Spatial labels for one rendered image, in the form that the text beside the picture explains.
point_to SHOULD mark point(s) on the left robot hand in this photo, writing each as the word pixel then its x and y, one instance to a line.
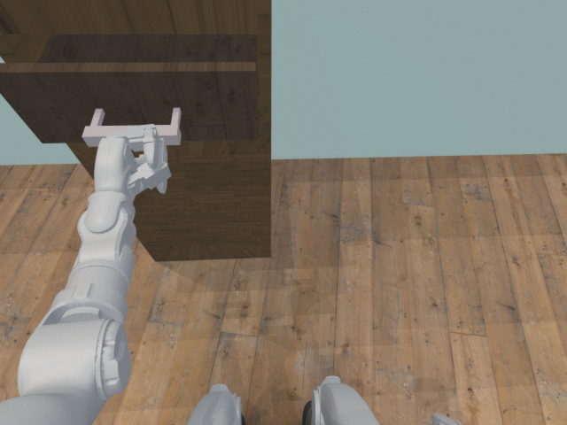
pixel 115 161

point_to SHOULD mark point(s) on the robot thigh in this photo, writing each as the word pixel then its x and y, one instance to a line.
pixel 339 404
pixel 217 408

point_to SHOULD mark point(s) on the left robot upper arm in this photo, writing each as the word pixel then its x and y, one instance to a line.
pixel 69 371

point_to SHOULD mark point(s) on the left robot thigh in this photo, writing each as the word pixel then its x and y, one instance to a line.
pixel 217 408

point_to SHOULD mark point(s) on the drawer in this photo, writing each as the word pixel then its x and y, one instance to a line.
pixel 138 80

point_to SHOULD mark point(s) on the cabinet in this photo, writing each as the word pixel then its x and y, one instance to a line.
pixel 218 199

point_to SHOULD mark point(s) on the handle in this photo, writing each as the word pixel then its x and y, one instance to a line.
pixel 95 132

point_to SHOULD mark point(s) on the left robot forearm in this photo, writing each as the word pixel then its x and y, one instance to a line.
pixel 99 281

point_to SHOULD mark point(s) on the right robot thigh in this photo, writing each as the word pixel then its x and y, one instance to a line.
pixel 339 404

